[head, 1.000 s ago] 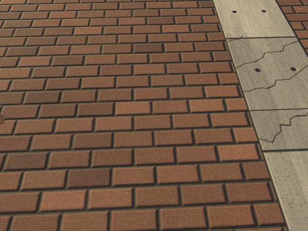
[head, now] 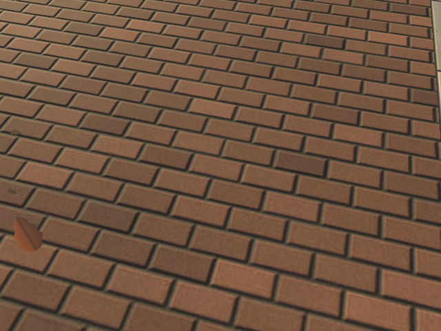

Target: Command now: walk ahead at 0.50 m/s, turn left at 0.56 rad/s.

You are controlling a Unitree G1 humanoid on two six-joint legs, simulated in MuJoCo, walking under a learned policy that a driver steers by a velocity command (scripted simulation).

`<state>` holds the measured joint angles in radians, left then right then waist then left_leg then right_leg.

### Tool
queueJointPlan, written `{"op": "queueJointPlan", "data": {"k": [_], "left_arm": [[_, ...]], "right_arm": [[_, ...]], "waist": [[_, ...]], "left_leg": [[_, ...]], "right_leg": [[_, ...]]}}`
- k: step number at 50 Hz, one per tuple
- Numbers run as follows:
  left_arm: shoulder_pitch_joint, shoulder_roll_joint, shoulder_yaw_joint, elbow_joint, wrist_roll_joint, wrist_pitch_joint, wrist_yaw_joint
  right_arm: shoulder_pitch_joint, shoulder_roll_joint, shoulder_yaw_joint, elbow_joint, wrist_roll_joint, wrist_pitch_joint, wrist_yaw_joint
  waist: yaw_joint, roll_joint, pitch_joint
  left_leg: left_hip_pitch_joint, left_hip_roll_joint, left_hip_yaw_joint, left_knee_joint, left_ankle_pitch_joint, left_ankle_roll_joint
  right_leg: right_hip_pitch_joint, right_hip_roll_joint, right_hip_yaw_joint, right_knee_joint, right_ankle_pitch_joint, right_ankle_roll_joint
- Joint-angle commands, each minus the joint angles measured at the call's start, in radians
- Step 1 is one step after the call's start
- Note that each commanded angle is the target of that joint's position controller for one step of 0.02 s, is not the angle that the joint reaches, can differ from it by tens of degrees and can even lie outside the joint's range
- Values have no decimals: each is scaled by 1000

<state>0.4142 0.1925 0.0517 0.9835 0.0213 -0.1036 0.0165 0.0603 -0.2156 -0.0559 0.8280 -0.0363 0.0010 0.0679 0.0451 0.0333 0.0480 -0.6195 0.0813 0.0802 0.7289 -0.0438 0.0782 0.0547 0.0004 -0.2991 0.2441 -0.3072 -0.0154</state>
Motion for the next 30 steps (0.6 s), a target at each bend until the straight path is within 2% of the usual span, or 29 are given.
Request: {"op": "queueJointPlan", "data": {"k": [1,3,4,5,6,7,8,9,10,11,12,13,16,20,26,28,30], "left_arm": [[26,162,32,-36,2,4,11],[39,184,36,-26,3,19,14],[47,190,35,-17,5,28,11],[40,180,28,-17,1,36,6],[37,133,11,-43,-6,38,-1],[117,27,-11,-86,-34,39,-23],[-35,153,23,-100,-24,40,-15],[-101,128,20,-120,-38,31,-18],[-84,113,16,-102,-37,24,-20],[-57,109,20,-77,-18,36,-20],[-3,95,18,-54,-1,54,-24],[10,86,20,-43,3,68,-30],[-39,66,24,-52,0,89,-46],[-175,68,22,-93,-3,93,-53],[-354,43,-2,-167,7,87,-66],[-374,45,-4,-184,8,85,-67],[-327,64,3,-180,9,87,-63]], "right_arm": [[-92,-45,-3,-90,-5,-12,4],[-34,-59,-11,-78,-13,-13,-6],[55,-70,-20,-50,-16,-19,-13],[217,-85,-32,9,-24,-33,-23],[376,-157,-54,51,-40,-46,-40],[389,-268,-72,50,-29,-49,-51],[383,-259,-73,38,2,-40,-62],[297,-222,-60,47,7,-45,-68],[244,-158,-42,48,8,-56,-66],[203,-116,-30,51,11,-67,-67],[177,-81,-18,52,16,-76,-69],[189,-68,-13,59,17,-87,-70],[248,-100,-18,89,24,-111,-74],[308,-87,-11,110,21,-115,-79],[387,-94,-2,145,20,-108,-100],[403,-107,-2,157,18,-101,-107],[391,-138,-8,157,15,-93,-116]], "waist": [[-14,-111,50],[-39,-137,8],[-73,-141,-37],[-143,-107,-117],[-204,-11,-235],[-137,224,-328],[-180,7,-296],[-143,5,-157],[-100,-26,-85],[-63,-23,-53],[-32,9,-45],[-27,18,-42],[-19,20,-9],[-46,32,41],[-82,28,78],[-78,32,73],[-45,64,29]], "left_leg": [[20,-36,55,-78,-75,40],[136,-102,81,-108,-186,77],[238,-139,76,-143,-216,100],[452,-163,58,-244,-152,125],[739,12,-156,-271,-224,170],[994,351,-676,-376,-192,304],[903,337,-673,-439,-135,269],[770,297,-475,-451,-41,228],[642,247,-361,-481,56,176],[574,203,-270,-503,87,128],[519,172,-201,-530,89,96],[496,158,-169,-546,110,81],[509,139,-79,-581,173,48],[556,126,7,-608,192,20],[666,145,115,-576,384,13],[717,159,150,-521,551,8],[760,173,178,-407,839,1]], "right_leg": [[21,-293,57,-15,652,-103],[50,-297,35,124,947,-98],[48,-295,36,249,1013,-102],[-30,-275,19,438,928,-88],[-256,-242,27,711,573,-67],[-647,-42,82,1081,-291,-17],[-706,-36,280,1144,-204,-29],[-729,-68,322,1112,-98,-44],[-677,-97,332,1026,-36,-51],[-628,-114,338,967,-4,-51],[-572,-120,338,931,19,-44],[-545,-115,339,918,32,-41],[-618,-110,332,879,117,-33],[-744,-107,314,767,256,-26],[-732,-70,193,489,310,-50],[-689,-36,151,427,263,-81],[-599,21,113,413,173,-124]]}}
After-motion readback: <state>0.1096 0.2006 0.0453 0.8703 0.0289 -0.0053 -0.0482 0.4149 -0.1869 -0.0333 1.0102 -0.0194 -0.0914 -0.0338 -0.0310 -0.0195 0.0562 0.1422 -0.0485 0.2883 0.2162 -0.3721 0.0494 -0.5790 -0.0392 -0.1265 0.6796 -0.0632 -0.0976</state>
